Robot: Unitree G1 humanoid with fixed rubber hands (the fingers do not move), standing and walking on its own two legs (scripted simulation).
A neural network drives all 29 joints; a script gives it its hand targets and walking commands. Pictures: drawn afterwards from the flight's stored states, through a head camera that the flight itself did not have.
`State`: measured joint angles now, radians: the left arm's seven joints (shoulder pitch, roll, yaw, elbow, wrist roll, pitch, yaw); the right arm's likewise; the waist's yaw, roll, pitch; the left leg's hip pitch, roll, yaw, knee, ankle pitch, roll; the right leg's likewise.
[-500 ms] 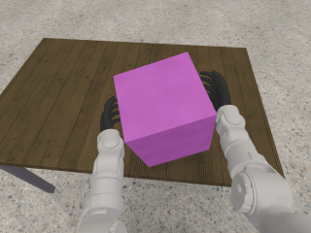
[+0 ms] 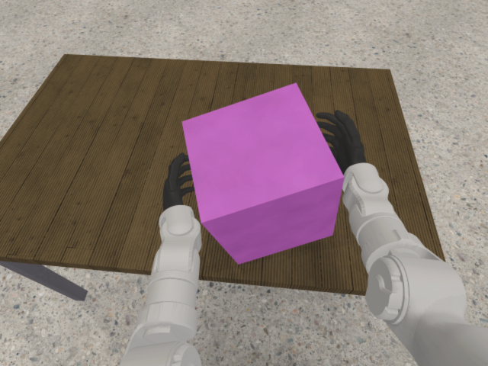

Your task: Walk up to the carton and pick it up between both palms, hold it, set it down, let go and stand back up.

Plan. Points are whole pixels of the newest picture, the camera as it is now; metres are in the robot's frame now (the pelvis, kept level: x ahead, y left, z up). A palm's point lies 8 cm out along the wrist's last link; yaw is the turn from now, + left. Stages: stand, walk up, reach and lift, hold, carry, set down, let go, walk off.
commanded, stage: set down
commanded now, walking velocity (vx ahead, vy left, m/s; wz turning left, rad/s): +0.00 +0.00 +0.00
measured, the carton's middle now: (264, 183) +0.43 +0.01 -0.01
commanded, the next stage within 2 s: none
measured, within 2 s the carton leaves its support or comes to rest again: rests again in 1.88 s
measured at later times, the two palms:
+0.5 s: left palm (176, 202) +0.35 +0.15 +0.04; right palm (350, 159) +0.44 -0.13 +0.07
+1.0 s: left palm (179, 201) +0.36 +0.15 +0.04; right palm (351, 160) +0.44 -0.14 +0.06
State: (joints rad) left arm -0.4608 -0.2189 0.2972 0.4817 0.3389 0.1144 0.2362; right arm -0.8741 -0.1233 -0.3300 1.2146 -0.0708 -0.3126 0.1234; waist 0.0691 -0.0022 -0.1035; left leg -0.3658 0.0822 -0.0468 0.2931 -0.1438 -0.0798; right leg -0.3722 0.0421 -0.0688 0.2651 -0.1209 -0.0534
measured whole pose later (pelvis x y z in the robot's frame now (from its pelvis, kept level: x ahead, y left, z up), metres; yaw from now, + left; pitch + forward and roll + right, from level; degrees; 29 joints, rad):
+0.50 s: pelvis +0.00 +0.00 +0.00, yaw +0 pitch +13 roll -1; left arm -0.47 -0.22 0.30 0.51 0.34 0.07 0.24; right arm -0.88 -0.13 -0.37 1.23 -0.10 -0.33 0.13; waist 0.07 0.00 -0.10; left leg -0.37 0.08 -0.05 0.29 -0.15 -0.08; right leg -0.38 0.04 -0.07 0.26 -0.12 -0.05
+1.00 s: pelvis +0.00 +0.00 +0.00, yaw +0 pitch +14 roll +0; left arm -0.48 -0.22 0.32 0.53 0.34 0.01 0.21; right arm -0.89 -0.14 -0.40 1.23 -0.13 -0.33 0.15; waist 0.07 0.00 -0.09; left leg -0.38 0.08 -0.05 0.29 -0.15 -0.08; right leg -0.39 0.04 -0.07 0.26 -0.12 -0.05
